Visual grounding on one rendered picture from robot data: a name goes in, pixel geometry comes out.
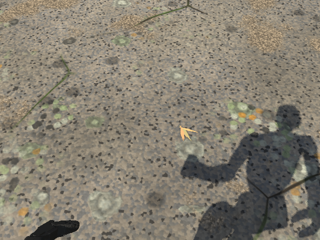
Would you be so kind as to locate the robot left hand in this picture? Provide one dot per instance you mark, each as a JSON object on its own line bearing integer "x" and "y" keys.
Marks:
{"x": 54, "y": 229}

